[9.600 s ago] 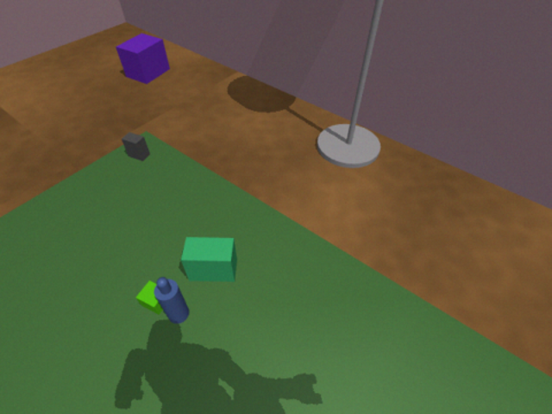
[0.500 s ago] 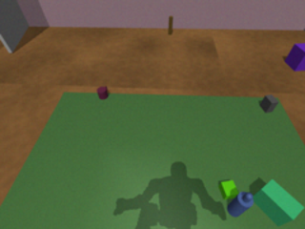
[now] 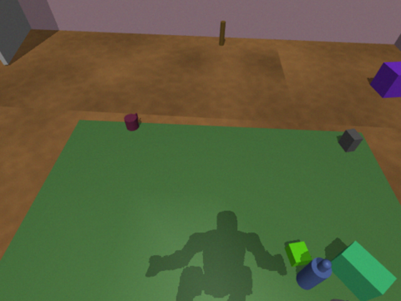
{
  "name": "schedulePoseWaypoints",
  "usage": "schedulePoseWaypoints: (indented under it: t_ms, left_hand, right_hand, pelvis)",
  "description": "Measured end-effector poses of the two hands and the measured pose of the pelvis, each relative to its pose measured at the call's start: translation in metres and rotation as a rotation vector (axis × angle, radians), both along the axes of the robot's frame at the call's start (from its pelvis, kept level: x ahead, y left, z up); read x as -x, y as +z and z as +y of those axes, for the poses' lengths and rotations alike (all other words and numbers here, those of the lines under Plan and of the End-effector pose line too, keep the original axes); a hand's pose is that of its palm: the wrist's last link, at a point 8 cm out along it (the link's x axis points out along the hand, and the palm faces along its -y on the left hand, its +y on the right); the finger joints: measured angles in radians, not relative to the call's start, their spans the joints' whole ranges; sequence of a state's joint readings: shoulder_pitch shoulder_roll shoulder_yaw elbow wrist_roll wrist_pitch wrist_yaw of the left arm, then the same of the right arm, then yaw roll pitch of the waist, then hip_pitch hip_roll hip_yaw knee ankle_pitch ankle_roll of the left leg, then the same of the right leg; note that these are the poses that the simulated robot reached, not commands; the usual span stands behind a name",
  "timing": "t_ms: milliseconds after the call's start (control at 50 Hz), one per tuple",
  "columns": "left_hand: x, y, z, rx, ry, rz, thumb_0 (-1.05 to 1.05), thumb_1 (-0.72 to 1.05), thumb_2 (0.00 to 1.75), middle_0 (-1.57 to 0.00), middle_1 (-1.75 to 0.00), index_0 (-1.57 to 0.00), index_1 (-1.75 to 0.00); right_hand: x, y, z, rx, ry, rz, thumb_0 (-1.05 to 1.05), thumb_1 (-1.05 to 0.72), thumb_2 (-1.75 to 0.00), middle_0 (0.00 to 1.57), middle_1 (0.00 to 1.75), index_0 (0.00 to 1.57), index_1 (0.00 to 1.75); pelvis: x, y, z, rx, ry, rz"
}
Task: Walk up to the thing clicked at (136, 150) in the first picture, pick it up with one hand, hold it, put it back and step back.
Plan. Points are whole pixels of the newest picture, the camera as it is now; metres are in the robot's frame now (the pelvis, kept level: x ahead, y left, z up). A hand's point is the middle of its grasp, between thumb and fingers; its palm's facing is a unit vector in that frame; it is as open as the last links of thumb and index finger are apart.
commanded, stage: walk up
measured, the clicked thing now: (350, 140) +1.19 -1.02 -0.72
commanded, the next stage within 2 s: stand in 0.14 s
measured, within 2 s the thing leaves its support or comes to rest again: neither
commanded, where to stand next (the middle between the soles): +0.04 -0.01 m, yaw +2 degrees
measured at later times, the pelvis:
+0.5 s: pelvis -0.01 +0.00 +0.00, yaw +1 degrees
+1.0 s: pelvis -0.02 +0.00 +0.00, yaw +1 degrees
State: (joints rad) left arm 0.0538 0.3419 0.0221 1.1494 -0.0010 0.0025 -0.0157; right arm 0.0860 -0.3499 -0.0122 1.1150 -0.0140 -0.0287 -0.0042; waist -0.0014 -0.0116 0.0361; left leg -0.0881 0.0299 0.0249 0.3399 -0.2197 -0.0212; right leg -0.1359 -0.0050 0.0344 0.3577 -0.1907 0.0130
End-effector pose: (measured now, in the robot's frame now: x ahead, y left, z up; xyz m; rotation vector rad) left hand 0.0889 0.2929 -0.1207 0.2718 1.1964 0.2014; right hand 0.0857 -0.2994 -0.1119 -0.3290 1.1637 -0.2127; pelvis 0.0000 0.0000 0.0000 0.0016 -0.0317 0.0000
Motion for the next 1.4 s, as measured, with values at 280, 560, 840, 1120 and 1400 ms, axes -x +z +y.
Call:
schedulePoseWaypoints:
  t_ms: [280, 560, 840, 1120, 1400]
  left_hand:
    - [0.014, 0.003, 0.004, -0.022, 0.005, 0.038, 0.0, 0.91, 0.9, -0.2, -0.3, -0.2, -0.3]
    - [0.023, 0.007, 0.003, -0.035, -0.004, 0.011, 0.0, 0.91, 0.9, -0.2, -0.3, -0.2, -0.3]
    - [0.044, 0.003, 0.002, -0.029, -0.005, 0.035, 0.0, 0.91, 0.9, -0.2, -0.3, -0.2, -0.3]
    - [0.049, 0.002, 0.005, -0.03, -0.006, 0.055, 0.0, 0.91, 0.9, -0.2, -0.3, -0.2, -0.3]
    - [0.036, 0.004, 0.005, -0.033, -0.011, 0.032, 0.0, 0.91, 0.9, -0.2, -0.3, -0.2, -0.3]
  right_hand:
    - [0.002, -0.005, 0.003, -0.019, -0.004, 0.038, 0.01, -0.9, -0.89, 0.2, 0.3, 0.2, 0.3]
    - [0.017, -0.006, 0.0, -0.027, -0.007, 0.046, 0.01, -0.9, -0.89, 0.2, 0.3, 0.2, 0.3]
    - [0.043, -0.006, -0.005, -0.022, -0.019, 0.08, 0.01, -0.9, -0.89, 0.2, 0.3, 0.2, 0.3]
    - [0.049, -0.009, -0.002, -0.024, -0.021, 0.106, 0.01, -0.9, -0.89, 0.2, 0.3, 0.2, 0.3]
    - [0.03, -0.007, 0.0, -0.024, -0.004, 0.074, 0.01, -0.9, -0.89, 0.2, 0.3, 0.2, 0.3]
  pelvis:
    - [0.0, 0.002, -0.001, 0.0, 0.005, -0.002]
    - [0.01, 0.002, -0.003, -0.001, 0.011, -0.015]
    - [0.02, 0.002, -0.005, 0.0, 0.011, -0.018]
    - [0.019, 0.001, -0.003, -0.002, 0.012, -0.011]
    - [0.012, 0.002, -0.002, -0.001, 0.015, -0.008]
